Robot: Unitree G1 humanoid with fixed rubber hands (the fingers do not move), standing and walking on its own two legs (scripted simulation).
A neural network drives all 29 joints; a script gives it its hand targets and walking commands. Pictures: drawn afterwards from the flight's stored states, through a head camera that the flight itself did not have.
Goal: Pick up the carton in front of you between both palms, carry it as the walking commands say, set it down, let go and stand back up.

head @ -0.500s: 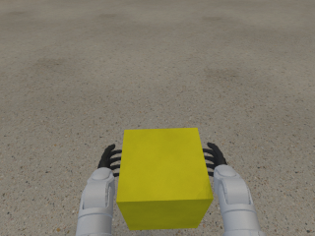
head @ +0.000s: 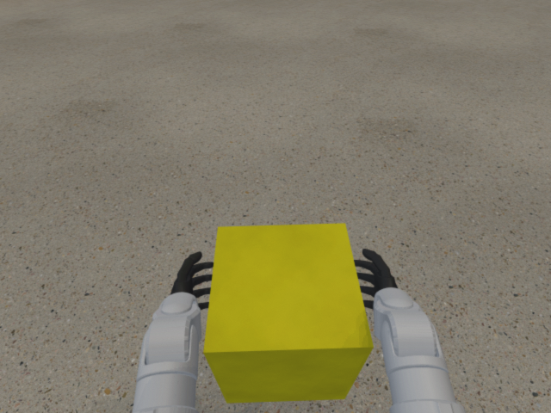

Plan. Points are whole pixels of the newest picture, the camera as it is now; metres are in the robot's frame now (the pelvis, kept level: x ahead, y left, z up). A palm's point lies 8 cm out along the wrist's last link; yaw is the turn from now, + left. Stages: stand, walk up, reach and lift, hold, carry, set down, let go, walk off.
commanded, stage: carry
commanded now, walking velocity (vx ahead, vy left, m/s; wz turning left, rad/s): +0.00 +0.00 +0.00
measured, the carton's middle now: (283, 316) +0.31 +0.00 -0.05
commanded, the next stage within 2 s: hold in 0.38 s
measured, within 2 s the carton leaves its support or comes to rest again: neither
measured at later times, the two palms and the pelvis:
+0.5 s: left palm (175, 310) +0.27 +0.16 +0.04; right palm (380, 305) +0.28 -0.14 +0.04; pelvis -0.01 +0.01 +0.01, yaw +2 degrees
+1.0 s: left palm (169, 324) +0.29 +0.19 -0.03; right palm (341, 295) +0.34 -0.10 -0.04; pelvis -0.04 -0.03 -0.02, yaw +11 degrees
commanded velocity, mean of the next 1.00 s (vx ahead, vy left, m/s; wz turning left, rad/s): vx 0.00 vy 0.00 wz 0.00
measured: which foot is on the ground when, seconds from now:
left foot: down 0.00-1.00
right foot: down 0.00-1.00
